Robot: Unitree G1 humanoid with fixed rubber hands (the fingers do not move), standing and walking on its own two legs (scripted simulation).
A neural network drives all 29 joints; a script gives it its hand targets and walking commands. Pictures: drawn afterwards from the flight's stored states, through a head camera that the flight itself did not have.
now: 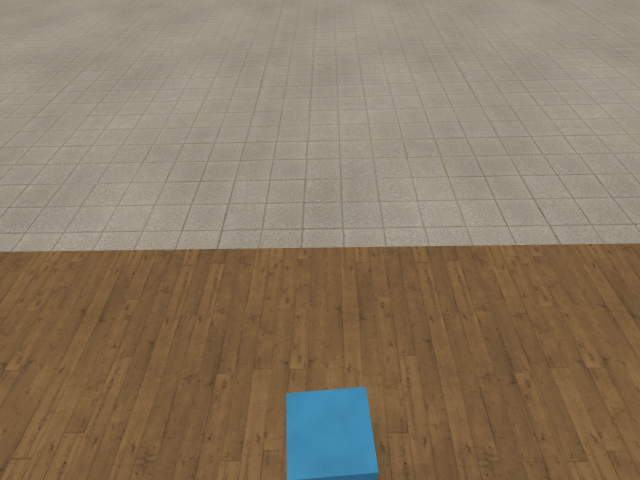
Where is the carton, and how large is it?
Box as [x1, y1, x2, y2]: [286, 387, 378, 479]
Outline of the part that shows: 365,387 286,393 287,479 376,479 378,470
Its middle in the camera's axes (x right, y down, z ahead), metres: +0.02 +0.55 +1.04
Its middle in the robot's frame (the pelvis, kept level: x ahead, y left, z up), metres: +0.38 +0.04 -0.66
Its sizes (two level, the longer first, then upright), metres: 0.210 0.200 0.250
